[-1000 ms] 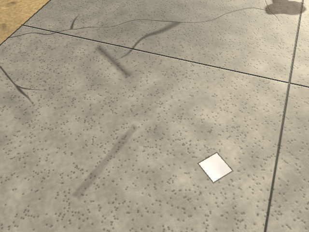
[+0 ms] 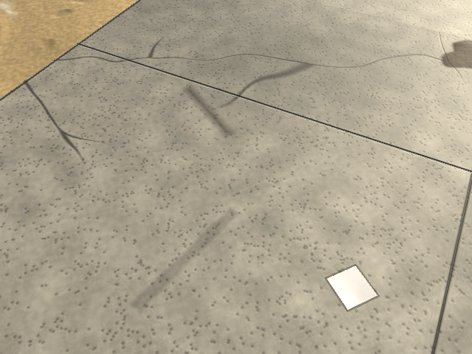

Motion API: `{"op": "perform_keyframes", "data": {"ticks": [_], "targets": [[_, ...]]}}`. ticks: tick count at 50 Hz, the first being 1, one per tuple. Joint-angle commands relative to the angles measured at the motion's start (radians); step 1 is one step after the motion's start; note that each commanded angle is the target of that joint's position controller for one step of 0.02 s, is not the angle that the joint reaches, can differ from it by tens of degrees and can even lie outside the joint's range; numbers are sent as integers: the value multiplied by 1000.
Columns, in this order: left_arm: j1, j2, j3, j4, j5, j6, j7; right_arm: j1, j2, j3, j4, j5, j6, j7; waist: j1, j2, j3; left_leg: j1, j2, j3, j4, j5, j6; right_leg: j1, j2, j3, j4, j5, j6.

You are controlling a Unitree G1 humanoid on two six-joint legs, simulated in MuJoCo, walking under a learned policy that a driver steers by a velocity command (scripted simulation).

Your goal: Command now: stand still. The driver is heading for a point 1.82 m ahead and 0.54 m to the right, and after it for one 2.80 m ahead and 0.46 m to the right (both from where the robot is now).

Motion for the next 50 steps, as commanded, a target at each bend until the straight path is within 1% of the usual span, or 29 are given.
{"op": "perform_keyframes", "data": {"ticks": [1,3,6,8,9,11,13,14,15,16,17,18,19,22,23,26,30,34,35,36,37,38,39,41,44,46,47,49,50], "targets": [[16,116,23,-17,-1,-7,5,2,-111,-22,-20,1,-12,-6,1,9,-17,-23,61,-54,-86,247,16,8,-2,0,-50,161,-9],[19,113,22,-4,-1,-6,6,5,-110,-20,-2,2,-12,-7,1,7,-13,-25,59,-51,-87,241,14,6,0,-1,-52,158,-10],[22,94,21,10,-14,-5,10,38,-148,-34,24,16,-4,-14,-19,60,14,-60,70,-100,-143,-306,67,-78,67,-76,54,-184,-31],[-29,69,15,-22,-18,-25,5,87,-191,-47,32,22,-16,-11,-52,162,93,-86,209,-310,-272,-574,155,-227,83,-84,215,-232,-51],[-47,60,12,-37,-25,-41,-3,103,-211,-54,39,25,-28,-10,-59,201,127,-113,284,-425,-322,-593,204,-261,54,-41,295,-217,-72],[-43,76,18,-47,-41,-73,-23,74,-188,-51,30,25,-53,-7,-40,193,144,-69,339,-476,-334,-482,231,-344,1,22,352,-275,-118],[18,78,21,-26,-42,-96,-41,-5,-180,-49,8,45,-58,-5,16,148,106,-86,290,-349,-287,-335,178,-206,-8,4,154,-207,-151],[115,75,28,25,-36,-102,-45,-55,-178,-47,-4,50,-53,-3,65,120,65,-174,222,-241,-230,-253,141,0,38,-56,22,-36,-145],[205,80,37,73,-22,-99,-47,-63,-151,-40,-11,39,-51,-1,90,71,30,-249,151,-152,-117,-168,107,156,71,-57,0,42,-120],[322,122,50,98,-14,-97,-44,-73,-82,-19,-22,22,-57,5,123,-108,-24,-359,54,-19,175,-97,44,290,-77,167,-101,-64,-149],[406,248,72,100,-17,-103,-55,-81,-56,-14,-69,22,-74,2,128,-344,-47,-552,-50,38,446,-256,-1,366,-306,626,-282,-219,-298],[318,191,49,81,0,-113,-56,-68,-107,-27,-61,48,-86,0,77,-225,21,-613,5,-54,622,-298,6,277,-362,716,-313,-253,-352],[221,137,33,48,-3,-120,-53,-43,-124,-31,-46,57,-94,5,34,-143,96,-641,52,-71,676,-208,19,228,-326,586,-290,-115,-322],[148,86,13,21,-5,-106,-50,-31,-129,-45,-8,19,-92,12,1,-96,47,-539,109,-6,580,-21,6,213,-188,223,-229,530,-211],[173,70,7,31,1,-96,-45,-33,-100,-41,-4,18,-86,18,3,-112,19,-489,94,26,549,14,-7,205,-156,156,-214,670,-199],[177,83,-1,37,10,-72,-21,-109,-26,-20,-25,23,-70,23,2,-98,-4,-385,70,65,337,108,-36,155,-106,44,-198,815,-193],[189,132,9,52,3,-56,-9,-189,-48,-14,-41,23,-58,23,21,-123,-20,-249,41,76,152,203,-35,107,-120,38,-174,809,-201],[132,113,11,55,-16,-49,-15,-128,-99,-32,-10,8,-65,24,-43,-86,-31,-111,25,67,-21,301,34,119,-126,67,-59,791,-186],[160,119,14,64,-9,-52,-19,-81,-140,-46,5,-2,-68,17,-59,-47,-63,-3,49,32,-73,504,59,100,-87,59,2,752,-151],[216,99,10,60,18,-62,-25,-24,-212,-63,17,-8,-66,11,-36,42,-158,215,159,-69,29,883,119,-14,-29,36,109,527,-109],[309,21,-13,86,18,-59,-27,29,-169,-52,43,-10,-51,7,-24,142,-295,379,296,-203,57,965,255,-123,28,11,257,152,-54],[234,25,-12,80,2,-45,-25,39,-87,-30,54,1,-41,10,-61,173,-287,320,367,-313,-29,871,315,-158,73,24,415,-317,-19],[171,50,-2,53,-17,-30,-21,-20,-72,-16,55,6,-44,15,-46,152,-215,203,364,-330,-91,660,301,-198,58,65,516,-465,-5],[134,54,8,48,-17,0,-3,-160,-96,-13,30,-2,-54,15,3,96,-86,-19,306,-239,-166,391,231,-191,18,69,493,-422,6],[166,19,5,71,0,14,13,-235,-113,-18,26,-7,-43,4,51,115,-63,-173,230,-155,-202,201,170,-40,15,28,225,-214,8],[200,8,3,97,11,13,2,-225,-103,-16,41,11,-31,-2,71,94,-93,-210,182,-93,-176,83,128,88,40,-11,35,42,-19],[176,39,7,87,25,17,-4,-185,-86,-12,60,18,-30,-1,52,54,-74,-224,150,-65,-166,-43,76,92,22,10,-13,97,-40],[85,111,14,62,11,14,-3,-152,-61,-8,69,0,-20,-5,-28,-103,26,-99,61,25,-137,-92,-7,-169,-25,73,-102,-221,-104],[43,84,9,49,7,0,-5,-159,-71,-9,79,-9,-21,-9,-25,-90,53,-29,57,20,-92,-5,-19,-227,-14,75,-135,-267,-104]]}}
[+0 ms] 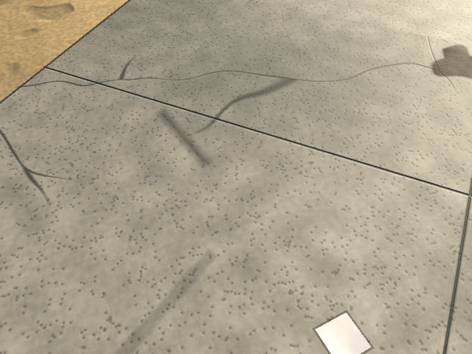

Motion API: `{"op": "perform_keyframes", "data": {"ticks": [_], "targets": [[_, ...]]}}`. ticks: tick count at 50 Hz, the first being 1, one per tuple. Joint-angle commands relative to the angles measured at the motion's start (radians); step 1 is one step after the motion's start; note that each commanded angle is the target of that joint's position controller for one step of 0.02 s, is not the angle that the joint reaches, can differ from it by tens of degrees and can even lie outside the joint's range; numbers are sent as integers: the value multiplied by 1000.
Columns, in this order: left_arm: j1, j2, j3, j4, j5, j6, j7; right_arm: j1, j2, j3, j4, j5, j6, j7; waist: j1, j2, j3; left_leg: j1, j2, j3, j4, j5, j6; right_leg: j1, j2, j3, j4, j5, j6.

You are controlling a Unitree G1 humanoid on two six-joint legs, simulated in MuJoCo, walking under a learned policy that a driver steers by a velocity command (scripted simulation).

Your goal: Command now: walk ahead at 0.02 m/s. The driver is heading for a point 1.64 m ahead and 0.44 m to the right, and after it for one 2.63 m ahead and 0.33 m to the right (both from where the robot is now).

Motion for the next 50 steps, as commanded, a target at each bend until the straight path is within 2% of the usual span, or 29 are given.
{"op": "perform_keyframes", "data": {"ticks": [1,2,4,6,16,33,34,35,36,37,38,39,40,42,44,45,46,47,48,49,50], "targets": [[18,112,17,-15,-2,-25,-2,-28,-112,-22,-35,-7,-10,-12,-20,-78,48,131,49,-62,-73,-60,-4,-176,-37,55,-250,-153,-48],[14,122,21,-14,-1,-36,-3,-15,-116,-23,-24,-4,-13,-15,-21,-64,32,141,58,-68,-58,7,9,-147,-32,48,-241,-61,-38],[48,109,20,-4,-6,-52,-7,6,-123,-26,-5,4,-18,-14,-6,-30,-14,131,66,-75,-44,147,26,-53,-26,35,-201,132,-32],[75,99,18,8,-10,-50,-10,13,-113,-24,8,10,-18,-11,2,-26,-47,141,67,-72,-33,202,27,-5,-22,26,-181,230,-36],[83,97,17,14,-12,-35,-13,29,-123,-28,56,11,6,-18,-1,-3,-47,177,70,-73,-21,251,16,16,-20,19,-183,350,-46],[120,74,13,30,-9,-33,-8,30,-118,-32,96,9,16,-28,-8,-6,-5,167,73,-77,-46,171,2,-12,-9,11,-223,224,-46],[142,68,12,41,-9,-33,-6,48,-105,-29,107,8,17,-28,-8,-14,-25,173,58,-59,-40,78,1,-4,-4,10,-239,114,-51],[152,84,19,44,-16,-30,-4,47,-102,-30,109,11,18,-28,-3,-33,-7,142,27,-27,-4,-68,0,-16,-9,29,-263,-56,-72],[149,118,30,36,-23,-28,1,35,-104,-33,104,15,16,-27,6,-73,28,73,-7,13,61,-221,-2,-28,-40,87,-300,-261,-110],[159,151,41,26,-29,-30,4,0,-107,-34,86,14,7,-24,24,-115,79,-36,-19,34,144,-289,-1,-27,-114,190,-360,-429,-158],[162,187,55,17,-34,-39,6,-37,-103,-33,61,17,-9,-17,37,-158,129,-129,9,24,245,-277,11,-24,-217,315,-419,-504,-214],[170,194,62,14,-34,-51,8,-66,-98,-32,42,23,-26,-8,45,-164,168,-223,54,-11,332,-281,24,-2,-289,395,-451,-482,-256],[187,175,61,15,-27,-65,7,-82,-101,-34,29,31,-41,1,51,-148,188,-328,88,-44,409,-327,33,62,-323,428,-455,-403,-276],[189,145,59,6,-34,-82,1,-75,-103,-38,20,42,-67,17,39,-102,179,-423,132,-67,386,-332,46,181,-308,370,-420,-244,-253],[175,153,63,-6,-41,-82,-7,-81,-90,-37,15,42,-85,29,34,-90,138,-297,113,-19,240,-275,42,158,-246,254,-394,-120,-215],[160,164,66,-11,-42,-79,-11,-47,-78,-37,27,42,-88,34,13,-98,115,-171,85,22,175,-223,36,90,-212,196,-372,-87,-202],[140,172,68,-17,-45,-74,-15,30,-73,-40,57,43,-87,38,-28,-96,87,-4,45,68,103,-113,27,-5,-181,144,-332,-69,-189],[141,172,67,-21,-42,-73,-17,126,-90,-53,96,42,-82,36,-64,-89,51,159,-4,99,82,-56,18,-87,-152,115,-272,-1,-177],[125,167,62,-28,-40,-79,-17,239,-120,-71,127,42,-77,31,-121,-68,5,299,-17,86,62,-58,29,-145,-119,72,-152,137,-151],[81,114,44,-54,-33,-85,-21,373,-196,-95,145,35,-79,22,-183,99,-44,425,157,-170,-64,-168,93,-258,-31,-35,187,171,-82],[97,20,23,-101,-32,-105,-18,484,-291,-103,153,24,-89,28,-168,350,-146,560,410,-708,-277,-302,260,-479,108,-39,533,-224,-31]]}}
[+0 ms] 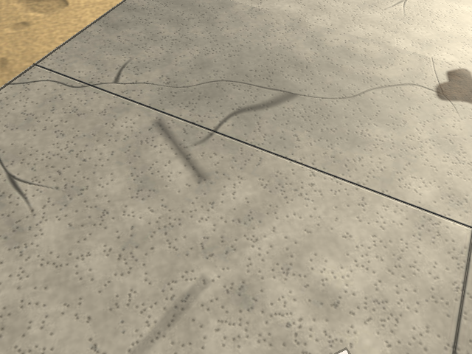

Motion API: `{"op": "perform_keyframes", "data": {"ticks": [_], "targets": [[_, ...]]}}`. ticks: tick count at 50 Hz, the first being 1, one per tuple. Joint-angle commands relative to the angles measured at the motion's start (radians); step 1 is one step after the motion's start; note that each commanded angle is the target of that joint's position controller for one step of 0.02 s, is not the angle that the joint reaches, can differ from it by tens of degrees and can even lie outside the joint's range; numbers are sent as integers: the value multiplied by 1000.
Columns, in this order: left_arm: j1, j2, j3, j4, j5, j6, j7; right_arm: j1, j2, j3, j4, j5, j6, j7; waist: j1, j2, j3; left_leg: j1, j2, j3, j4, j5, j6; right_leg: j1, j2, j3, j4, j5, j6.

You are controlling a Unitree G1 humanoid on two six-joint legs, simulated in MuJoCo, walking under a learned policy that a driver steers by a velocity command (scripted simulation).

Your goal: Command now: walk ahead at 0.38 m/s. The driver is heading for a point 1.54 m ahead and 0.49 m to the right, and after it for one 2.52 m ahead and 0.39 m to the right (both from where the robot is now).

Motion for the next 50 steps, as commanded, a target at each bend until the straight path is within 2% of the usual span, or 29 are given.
{"op": "perform_keyframes", "data": {"ticks": [1,2,3,4,5,6,9,12,14,17,20,22,23,24,25,26,27,28,29,30,31,32,34,36,38,42,46,49,50], "targets": [[-128,41,-2,-146,-29,-56,-1,349,-187,-25,68,-23,-24,4,-131,259,-74,518,398,-837,-446,-329,258,-671,63,101,632,-84,-37],[-163,71,3,-161,-45,-67,-9,247,-136,-8,31,-19,-37,7,-97,193,22,439,372,-705,-438,-326,221,-734,4,103,667,14,-71],[-165,82,9,-154,-37,-71,-10,171,-97,7,5,-21,-42,13,-66,137,57,372,321,-567,-444,-232,181,-712,-44,81,638,119,-85],[-163,88,18,-148,-21,-70,-7,132,-81,17,-11,-24,-42,18,-44,113,71,315,280,-460,-454,-113,151,-672,-76,71,573,197,-87],[-153,93,26,-145,-12,-63,-9,133,-63,24,-13,-29,-38,18,-28,120,68,276,236,-367,-465,-17,126,-611,-95,61,522,241,-83],[-147,82,28,-141,-10,-55,-13,158,-59,27,-8,-31,-34,14,-24,130,63,264,213,-309,-473,63,118,-580,-99,45,485,267,-75],[-228,52,25,-172,-2,-37,-17,229,-94,26,4,-32,-27,-7,-31,98,79,274,202,-229,-493,270,139,-625,-100,9,374,338,-30],[-364,29,14,-224,0,-37,-22,244,-107,26,-11,-35,-17,-22,-53,91,98,267,186,-171,-510,330,138,-637,-86,-11,171,449,-5],[-444,20,6,-247,-3,-40,-32,270,-112,24,-15,-32,-14,-26,-75,101,111,258,175,-138,-528,323,131,-596,-62,-39,53,519,-6],[-531,21,-2,-277,-8,-45,-48,331,-110,19,-3,-22,-6,-28,-95,97,135,321,197,-118,-518,336,132,-585,-38,-51,-47,543,-22],[-566,39,-2,-305,-11,-55,-68,339,-121,9,-1,-17,5,-30,-73,109,128,431,239,-106,-451,455,119,-575,-24,-44,-112,487,-62],[-485,86,18,-293,-10,-58,-71,310,-151,-2,-15,-21,14,-31,-10,147,47,475,249,-94,-332,766,98,-426,27,-72,-114,424,-95],[-361,123,39,-261,-10,-57,-67,291,-159,-6,-22,-25,22,-30,60,166,-36,468,231,-73,-184,930,83,-266,64,-95,-112,407,-121],[-181,166,62,-207,-11,-52,-59,274,-146,1,-34,-29,27,-29,143,162,-140,361,185,-46,33,921,53,-10,59,-83,-111,428,-153],[-12,238,81,-167,10,-46,-48,311,-88,20,-59,-38,25,-24,160,23,-287,54,100,-15,377,565,18,342,-156,201,-99,344,-235],[25,255,75,-148,20,-47,-57,420,47,58,-52,-27,-1,-11,86,-221,-440,-231,-86,-125,681,-265,-20,557,-363,709,-276,137,-376],[-26,163,50,-151,11,-52,-58,313,-65,31,-67,3,-29,-5,112,-135,-341,-337,-37,-229,789,-277,4,485,-319,712,-352,84,-322],[-126,128,38,-167,7,-57,-56,217,-111,19,-103,24,-44,-5,87,-97,-183,-387,14,-190,790,-192,19,328,-292,540,-370,172,-280],[-211,106,29,-184,12,-64,-58,170,-112,16,-113,18,-51,-15,49,8,-117,-342,68,-171,734,-95,23,165,-261,420,-398,292,-257],[-252,80,21,-186,23,-71,-62,158,-107,6,-112,3,-44,-23,15,29,-68,-289,101,-162,679,-44,21,41,-226,327,-423,392,-242],[-262,56,13,-179,32,-74,-66,190,-86,4,-107,-3,-28,-23,-20,8,-65,-227,127,-170,647,-16,22,-28,-202,270,-451,414,-237],[-253,52,12,-169,30,-75,-67,209,-61,5,-105,-4,-15,-24,-33,-3,-58,-202,135,-167,613,-11,19,-64,-191,242,-477,416,-242],[-221,77,15,-149,24,-76,-57,183,-50,4,-120,-8,3,-28,-44,-10,-14,-226,151,-151,533,7,3,-118,-180,187,-522,421,-253],[-184,112,21,-138,26,-74,-39,91,-65,0,-157,-19,9,-30,-29,1,23,-312,161,-144,424,100,-24,-112,-180,162,-552,420,-258],[-146,122,23,-129,24,-67,-25,15,-66,-2,-184,-26,6,-26,-10,4,37,-361,156,-136,295,219,-40,-80,-168,130,-560,433,-243],[-78,136,25,-110,11,-59,-15,-127,-45,10,-221,-20,-4,-11,36,-5,53,-306,102,-83,50,387,-46,-51,-132,49,-555,447,-203],[-1,139,30,-79,-1,-41,-12,-237,-57,15,-268,-12,-16,8,63,-7,81,-313,73,-98,-69,337,-42,58,-176,94,-485,451,-200],[-24,163,43,-86,-4,-26,-4,-188,-105,1,-271,-8,-33,18,11,-37,46,-202,48,-105,-124,245,-20,106,-212,145,-396,520,-175],[-48,166,44,-95,-3,-22,-4,-111,-129,-13,-253,-8,-38,16,-38,-45,3,-87,24,-83,-144,217,-6,97,-193,136,-314,636,-158]]}}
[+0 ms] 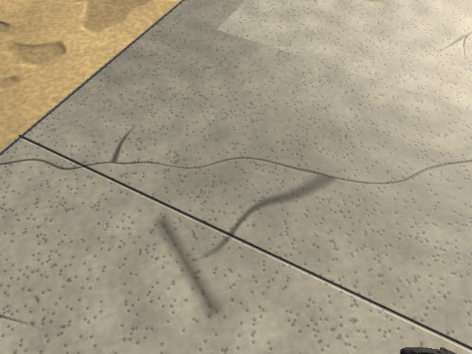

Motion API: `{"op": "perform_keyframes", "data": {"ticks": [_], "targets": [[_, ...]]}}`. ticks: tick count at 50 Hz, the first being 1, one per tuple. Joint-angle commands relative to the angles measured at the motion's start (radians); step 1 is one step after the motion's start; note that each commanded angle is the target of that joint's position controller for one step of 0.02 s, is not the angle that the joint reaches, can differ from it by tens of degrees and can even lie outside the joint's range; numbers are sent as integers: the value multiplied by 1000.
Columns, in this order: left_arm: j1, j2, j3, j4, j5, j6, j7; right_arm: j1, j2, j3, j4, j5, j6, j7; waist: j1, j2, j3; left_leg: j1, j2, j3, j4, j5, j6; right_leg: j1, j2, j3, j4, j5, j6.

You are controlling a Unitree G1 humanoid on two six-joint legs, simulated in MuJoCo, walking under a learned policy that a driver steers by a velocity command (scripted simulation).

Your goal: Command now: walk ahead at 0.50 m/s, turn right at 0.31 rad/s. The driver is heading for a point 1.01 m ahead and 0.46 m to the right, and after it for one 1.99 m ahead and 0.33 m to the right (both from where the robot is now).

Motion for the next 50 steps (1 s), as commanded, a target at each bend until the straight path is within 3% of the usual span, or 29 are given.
{"op": "perform_keyframes", "data": {"ticks": [1,2,3,4,5,6,7,8,10,13,18,22,24,26,27,28,29,30,31,32,33,34,35,36,38,41,44,47,50], "targets": [[-45,150,27,-57,4,4,6,206,-192,-68,5,0,-27,-6,-181,-105,-101,350,-27,16,-26,-59,49,-114,-210,126,248,580,-124],[-42,96,6,-90,23,5,4,390,-272,-89,32,-19,-27,-16,-237,3,-273,655,162,-176,4,-83,112,-303,-128,66,566,350,-83],[94,-35,-26,-100,3,-15,0,445,-337,-102,57,-27,-18,-11,-163,300,-395,956,382,-623,-118,-241,259,-679,28,40,892,-215,-24],[54,84,0,-86,-23,-27,1,421,-223,-73,44,-23,-19,-10,-188,205,-363,907,353,-673,-187,-366,239,-771,-28,158,1026,-239,-32],[-37,139,16,-112,-35,-30,3,335,-161,-54,24,-19,-21,-13,-182,140,-222,780,324,-502,-195,-344,186,-827,-74,145,1049,-150,-46],[-77,133,19,-118,-30,-27,9,259,-134,-44,12,-22,-22,-12,-153,65,-150,640,288,-380,-221,-262,160,-789,-124,125,1025,-57,-46],[-99,122,27,-122,-17,-19,13,212,-106,-37,11,-25,-22,-11,-129,54,-89,527,251,-284,-257,-199,144,-751,-151,125,973,3,-45],[-82,102,31,-123,-16,-6,11,191,-92,-32,16,-34,-24,-12,-99,79,-65,457,226,-207,-288,-162,132,-696,-176,131,942,44,-46],[-78,61,30,-135,-18,18,5,194,-95,-37,29,-35,-26,-17,-80,74,-35,400,213,-114,-333,-99,141,-673,-191,118,909,76,-44],[-137,57,34,-173,-9,37,2,216,-131,-50,41,-36,-28,-32,-76,31,3,399,219,-19,-365,-12,157,-747,-196,126,827,176,-29],[-281,45,24,-230,-1,30,-26,249,-164,-59,41,-32,-14,-49,-111,12,45,441,196,132,-382,36,135,-752,-177,63,563,375,-20],[-412,36,11,-293,-1,30,-52,322,-187,-68,54,-17,7,-53,-156,-1,87,560,227,193,-348,79,126,-781,-158,-2,436,352,-41],[-440,46,12,-322,-3,32,-65,334,-200,-73,55,-7,22,-51,-151,13,89,622,244,217,-296,177,113,-769,-138,-34,402,278,-63],[-406,78,27,-336,-4,35,-72,311,-230,-81,43,0,34,-53,-108,48,41,649,247,248,-179,493,92,-657,-78,-89,391,182,-99],[-335,107,43,-327,-7,37,-72,299,-245,-85,36,3,43,-55,-62,66,-8,648,242,260,-62,651,81,-555,-36,-116,391,137,-122],[-197,150,69,-295,-10,37,-68,277,-252,-85,28,8,51,-56,19,59,-80,603,214,282,124,707,58,-367,13,-134,331,171,-154],[-28,226,108,-248,-10,43,-49,278,-238,-78,15,0,48,-58,95,5,-169,409,177,287,393,519,10,-67,2,-46,287,213,-199],[-4,346,130,-236,-13,45,-33,335,-93,-37,-39,-42,27,-49,4,-265,-221,-38,8,254,762,-367,-53,252,-257,456,234,145,-343],[16,321,110,-274,4,28,-38,292,-110,-27,-74,-7,-23,-35,12,-221,-385,-205,-97,-11,939,-613,-54,368,-387,872,50,25,-451],[1,244,87,-265,14,14,-43,177,-160,-41,-105,32,-51,-24,44,-141,-278,-315,-45,-67,944,-528,-26,328,-362,749,16,96,-389],[-49,202,75,-269,7,4,-42,163,-154,-36,-106,30,-64,-24,10,-100,-187,-307,0,-64,867,-441,-3,198,-319,600,29,170,-350],[-135,166,64,-287,4,0,-41,172,-159,-42,-88,4,-63,-32,-40,-39,-127,-232,39,-66,775,-381,-5,40,-275,493,27,258,-317],[-191,135,53,-306,11,-3,-38,193,-179,-54,-80,-11,-51,-35,-79,-48,-104,-148,64,-73,708,-347,-10,-74,-246,424,9,341,-300],[-209,133,49,-317,16,-3,-35,205,-180,-58,-81,-15,-34,-33,-99,-53,-94,-94,70,-73,670,-328,-20,-142,-231,403,-14,371,-298],[-190,160,54,-315,9,-8,-23,192,-151,-54,-96,-28,-12,-34,-110,-44,-72,-68,63,-53,574,-294,-49,-219,-214,354,-38,440,-303],[-141,193,63,-306,4,-6,-1,81,-121,-42,-137,-36,-3,-37,-79,-61,-32,-84,31,-36,364,-117,-82,-270,-169,289,-51,427,-275],[-103,190,62,-300,0,3,6,-21,-99,-30,-167,-26,-9,-25,-35,-103,-10,-17,-21,-26,139,65,-80,-306,-125,258,-38,316,-226],[-56,190,62,-284,-4,9,6,-83,-116,-30,-199,-12,-17,-13,-8,-123,-3,22,-48,-37,48,97,-70,-274,-147,310,1,260,-210],[-40,183,61,-282,-4,19,12,-79,-153,-40,-212,-9,-33,-1,-21,-141,-12,47,-59,-57,-13,-1,-45,-186,-180,399,92,249,-197]]}}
